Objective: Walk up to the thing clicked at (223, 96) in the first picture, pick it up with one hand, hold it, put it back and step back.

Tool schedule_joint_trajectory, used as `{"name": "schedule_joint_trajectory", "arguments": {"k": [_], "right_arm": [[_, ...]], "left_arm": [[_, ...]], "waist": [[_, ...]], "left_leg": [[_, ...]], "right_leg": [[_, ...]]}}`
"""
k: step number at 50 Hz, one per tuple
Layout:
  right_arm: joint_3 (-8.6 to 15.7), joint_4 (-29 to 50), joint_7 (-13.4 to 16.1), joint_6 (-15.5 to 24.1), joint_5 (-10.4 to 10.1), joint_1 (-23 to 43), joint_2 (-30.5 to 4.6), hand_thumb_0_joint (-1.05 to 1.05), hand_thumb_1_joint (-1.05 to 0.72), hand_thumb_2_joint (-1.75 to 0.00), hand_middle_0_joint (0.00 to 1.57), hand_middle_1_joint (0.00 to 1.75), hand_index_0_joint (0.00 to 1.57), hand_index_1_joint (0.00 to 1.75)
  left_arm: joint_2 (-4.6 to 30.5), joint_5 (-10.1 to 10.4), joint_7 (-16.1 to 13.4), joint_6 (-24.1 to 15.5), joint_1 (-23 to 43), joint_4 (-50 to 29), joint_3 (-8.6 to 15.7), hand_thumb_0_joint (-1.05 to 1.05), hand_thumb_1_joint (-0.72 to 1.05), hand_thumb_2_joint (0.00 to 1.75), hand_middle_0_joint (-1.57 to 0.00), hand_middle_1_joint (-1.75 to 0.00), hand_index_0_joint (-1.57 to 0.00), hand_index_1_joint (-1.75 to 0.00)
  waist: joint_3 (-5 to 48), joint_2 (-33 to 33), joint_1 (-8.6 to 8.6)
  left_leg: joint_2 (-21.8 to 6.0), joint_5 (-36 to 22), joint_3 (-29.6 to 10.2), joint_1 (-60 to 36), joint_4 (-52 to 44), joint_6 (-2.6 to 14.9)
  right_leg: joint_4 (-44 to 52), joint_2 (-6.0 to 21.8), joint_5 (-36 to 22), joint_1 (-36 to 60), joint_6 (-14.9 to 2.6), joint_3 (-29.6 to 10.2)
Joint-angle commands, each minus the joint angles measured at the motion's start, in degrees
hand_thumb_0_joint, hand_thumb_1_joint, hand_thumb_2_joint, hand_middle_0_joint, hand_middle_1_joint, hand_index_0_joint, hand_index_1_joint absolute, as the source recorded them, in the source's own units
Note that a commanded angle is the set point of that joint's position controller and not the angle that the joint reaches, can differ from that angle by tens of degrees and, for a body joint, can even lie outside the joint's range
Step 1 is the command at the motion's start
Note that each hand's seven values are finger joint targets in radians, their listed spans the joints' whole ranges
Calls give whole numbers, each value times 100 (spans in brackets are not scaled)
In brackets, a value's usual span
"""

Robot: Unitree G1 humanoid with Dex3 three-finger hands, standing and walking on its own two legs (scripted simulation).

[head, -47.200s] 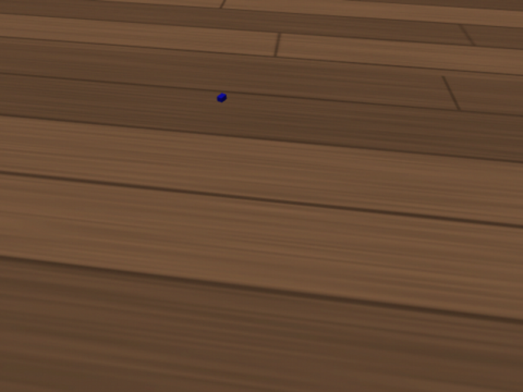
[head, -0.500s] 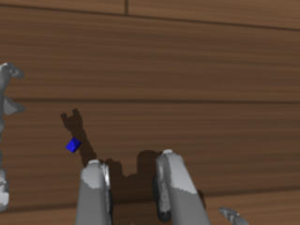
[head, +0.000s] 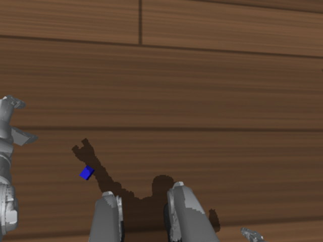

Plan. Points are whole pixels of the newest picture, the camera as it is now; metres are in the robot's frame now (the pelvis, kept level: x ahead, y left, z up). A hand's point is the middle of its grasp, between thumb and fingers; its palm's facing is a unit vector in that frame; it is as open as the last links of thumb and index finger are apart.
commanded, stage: go down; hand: left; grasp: from above
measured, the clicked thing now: (87, 172) +0.38 +0.25 -0.59
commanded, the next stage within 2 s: home in 0.44 s
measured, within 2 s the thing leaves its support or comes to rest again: neither
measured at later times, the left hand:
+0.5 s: hand (21, 129) +0.43 +0.31 -0.10, palm faces -0.22 -0.56 -0.80, open 11.5 cm
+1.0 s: hand (20, 135) +0.41 +0.31 -0.11, palm faces -0.16 -0.54 -0.83, open 11.6 cm
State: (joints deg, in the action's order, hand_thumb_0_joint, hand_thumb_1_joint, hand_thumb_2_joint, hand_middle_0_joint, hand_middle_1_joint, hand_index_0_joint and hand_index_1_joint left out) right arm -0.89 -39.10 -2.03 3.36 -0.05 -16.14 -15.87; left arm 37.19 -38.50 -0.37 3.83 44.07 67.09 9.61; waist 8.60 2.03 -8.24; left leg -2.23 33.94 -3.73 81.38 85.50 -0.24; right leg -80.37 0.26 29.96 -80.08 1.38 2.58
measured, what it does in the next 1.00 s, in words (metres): stands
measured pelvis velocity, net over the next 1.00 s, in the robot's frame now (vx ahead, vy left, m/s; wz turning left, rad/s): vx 0.01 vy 0.00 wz -0.01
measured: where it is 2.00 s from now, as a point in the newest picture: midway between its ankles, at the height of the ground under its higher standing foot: outside the picture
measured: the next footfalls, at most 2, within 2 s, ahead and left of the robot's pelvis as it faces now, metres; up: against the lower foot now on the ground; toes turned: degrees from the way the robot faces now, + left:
none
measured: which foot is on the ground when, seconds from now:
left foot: down 0.00-1.00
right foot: down 0.00-1.00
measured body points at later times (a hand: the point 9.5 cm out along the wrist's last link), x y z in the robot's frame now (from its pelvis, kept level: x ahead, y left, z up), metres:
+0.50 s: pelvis +0.00 +0.00 +0.01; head +0.18 +0.03 +0.42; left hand +0.44 +0.34 -0.05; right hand +0.04 -0.26 -0.11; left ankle +0.04 +0.12 -0.57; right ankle +0.06 -0.14 -0.57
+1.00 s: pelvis +0.01 +0.00 +0.01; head +0.19 +0.03 +0.42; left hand +0.42 +0.34 -0.06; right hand +0.05 -0.26 -0.12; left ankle +0.04 +0.12 -0.57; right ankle +0.06 -0.14 -0.57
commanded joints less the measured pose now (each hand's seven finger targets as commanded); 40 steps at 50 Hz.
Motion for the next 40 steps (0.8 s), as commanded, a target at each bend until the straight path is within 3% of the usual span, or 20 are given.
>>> {"name": "schedule_joint_trajectory", "arguments": {"k": [1,4,7,10,11,12,15,16,17,18,21,22,23,24,29,32,35,36,39,40], "right_arm": [[373,185,-1,153,21,-986,-1016,0,-91,-89,20,30,20,30],[361,138,-21,167,44,-1037,-1012,0,-90,-90,20,30,20,30],[391,106,-34,183,50,-1058,-1034,0,-91,-90,20,30,20,30],[382,14,-37,209,72,-1081,-1049,0,-90,-90,20,30,20,30],[368,14,-37,221,79,-1057,-1020,0,-91,-90,20,30,20,30],[363,-4,-30,237,89,-1076,-1000,0,-90,-90,20,30,20,30],[353,-13,-47,257,87,-1059,-990,0,-91,-90,20,30,20,30],[373,-15,-53,266,92,-1064,-1013,0,-90,-90,20,30,20,30],[353,10,-57,278,89,-1061,-952,0,-91,-90,20,30,20,30],[360,-13,-67,275,87,-1070,-980,0,-90,-90,20,30,20,30],[355,-63,-55,308,88,-1068,-954,0,-91,-90,20,30,20,30],[353,-41,-63,318,92,-1069,-945,0,-90,-90,20,30,20,30],[355,-61,-62,329,90,-1078,-941,0,-91,-90,20,30,20,30],[370,-69,-65,328,85,-1083,-975,0,-90,-90,20,30,20,30],[367,-120,-52,366,83,-1094,-918,0,-91,-90,20,30,20,30],[352,-198,-33,383,91,-1042,-916,0,-90,-90,20,30,20,30],[392,-220,-45,410,111,-1053,-897,0,-91,-90,20,30,20,30],[394,-239,-48,408,115,-1059,-949,0,-90,-90,20,30,20,30],[356,-257,-71,428,134,-1060,-867,0,-91,-90,20,30,20,30],[342,-278,-80,434,135,-1080,-868,0,-90,-90,20,30,20,30]], "left_arm": [[1612,-57,-393,-60,1803,-862,351,0,2,67,-28,-61,-33,-62],[1648,-93,-557,45,1909,-798,378,0,10,76,-19,-53,-23,-54],[1634,-70,-684,189,2039,-841,410,0,2,68,-26,-61,-31,-62],[1592,-72,-812,350,2110,-563,447,0,10,77,-19,-53,-22,-54],[1498,-66,-828,394,2091,-533,358,0,2,69,-27,-61,-30,-62],[1468,-80,-866,435,2105,-389,360,0,10,77,-19,-53,-22,-54],[1517,-73,-936,544,2064,-305,413,0,2,69,-26,-61,-30,-62],[1585,-80,-965,581,2168,-309,445,0,10,77,-18,-53,-22,-54],[1384,-74,-972,612,2155,-333,302,0,2,70,-26,-61,-30,-62],[1436,-103,-1000,662,2226,-220,329,0,10,78,-19,-53,-22,-54],[1375,-33,-1098,769,2196,-127,355,0,2,70,-26,-61,-30,-62],[1396,-71,-1121,790,2267,-165,316,0,10,76,-18,-53,-22,-54],[1359,-68,-1133,835,2183,-151,320,0,2,70,-25,-61,-30,-62],[1400,-80,-1173,881,2216,-87,352,0,10,75,-18,-53,-22,-54],[1300,-6,-1340,1052,2342,-171,320,0,2,70,-26,-61,-30,-62],[1343,25,-1452,1157,2320,-67,369,0,10,72,-17,-53,-22,-54],[1137,102,-1480,1286,2179,-57,316,0,2,69,-26,-61,-30,-62],[1238,93,-1525,1302,2313,-85,348,0,10,73,-18,-53,-22,-54],[1334,92,-1650,1416,2316,-131,431,0,2,70,-26,-61,-30,-62],[1250,92,-1676,1457,2320,37,389,0,10,70,-18,-53,-22,-54]], "waist": [[3205,925,-3],[3200,927,-19],[3281,1035,9],[3135,948,-55],[3100,1002,-60],[3048,895,-109],[3036,929,-27],[3082,951,-5],[3042,986,-55],[3013,914,-67],[2909,899,-81],[2945,900,-60],[3049,939,-58],[3080,844,-37],[3067,963,-65],[2982,975,-93],[3259,1033,-54],[3261,1045,-86],[3270,929,-27],[3200,896,-111]], "left_leg": [[56,-1886,113,-2258,-1151,124],[55,-1869,125,-2188,-1189,131],[42,-1848,103,-2342,-1263,107],[18,-1828,52,-2270,-1277,94],[32,-1803,93,-2213,-1244,106],[37,-1744,118,-2109,-1217,123],[43,-1735,110,-2058,-1286,100],[22,-1731,60,-2188,-1324,79],[22,-1694,80,-2166,-1334,85],[18,-1596,74,-2145,-1338,82],[32,-1489,105,-1993,-1341,82],[37,-1405,111,-2008,-1375,77],[36,-1579,149,-2065,-1303,94],[32,-1544,132,-2065,-1313,86],[39,-1671,167,-2103,-1325,75],[28,-1616,115,-2081,-1372,47],[5,-2264,120,-2448,-1233,42],[3,-2260,99,-2422,-1233,24],[26,-2249,188,-2156,-1185,72],[33,-2174,234,-1985,-1130,88]], "right_leg": [[793,-204,-1422,1803,-382,68],[862,-210,-1414,1914,-373,57],[912,-210,-1338,1865,-388,67],[894,-227,-1310,1758,-396,93],[904,-230,-1297,1792,-394,90],[946,-240,-1284,1842,-382,85],[926,-235,-1239,1843,-401,85],[903,-229,-1212,1817,-407,103],[935,-231,-1185,1829,-404,106],[963,-235,-1138,1810,-402,100],[982,-241,-1085,1793,-401,92],[1015,-233,-1022,1881,-390,88],[1003,-241,-1151,1889,-399,74],[996,-250,-1118,1896,-399,90],[1058,-255,-1226,1943,-400,80],[1021,-247,-1182,1889,-414,91],[954,-259,-1548,1843,-430,132],[919,-266,-1535,1812,-436,142],[991,-251,-1741,2128,-408,102],[991,-253,-1777,2158,-399,60]]}}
